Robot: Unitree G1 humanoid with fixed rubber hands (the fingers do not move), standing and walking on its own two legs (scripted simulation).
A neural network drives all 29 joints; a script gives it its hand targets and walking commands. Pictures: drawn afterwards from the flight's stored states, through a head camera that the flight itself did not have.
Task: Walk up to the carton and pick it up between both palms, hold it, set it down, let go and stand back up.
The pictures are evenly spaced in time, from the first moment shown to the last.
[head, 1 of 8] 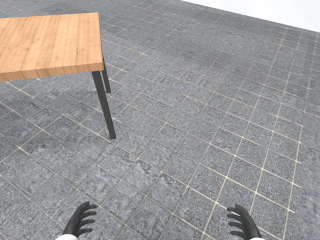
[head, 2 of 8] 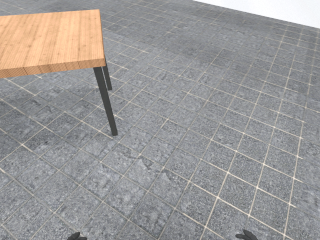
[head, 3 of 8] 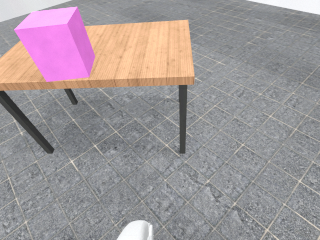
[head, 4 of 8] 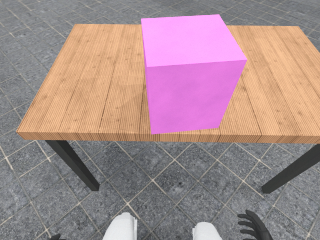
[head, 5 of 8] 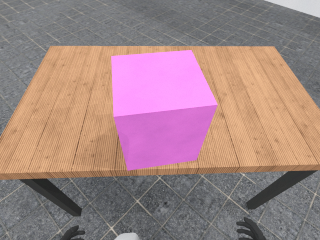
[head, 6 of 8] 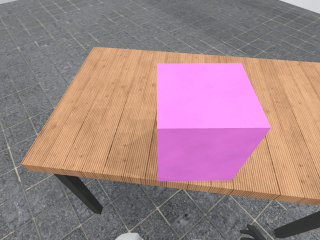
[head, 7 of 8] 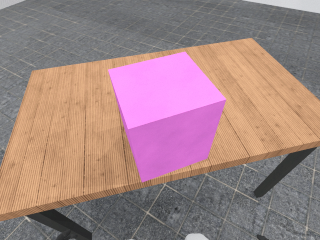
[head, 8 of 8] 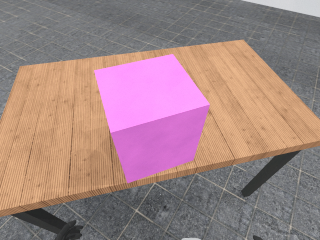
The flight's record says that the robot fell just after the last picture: no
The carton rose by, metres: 0.00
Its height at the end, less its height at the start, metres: +0.00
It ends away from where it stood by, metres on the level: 0.00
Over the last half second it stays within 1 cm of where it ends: yes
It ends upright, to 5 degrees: yes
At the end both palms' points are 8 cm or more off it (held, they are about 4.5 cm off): yes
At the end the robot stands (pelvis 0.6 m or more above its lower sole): yes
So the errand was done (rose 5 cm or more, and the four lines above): no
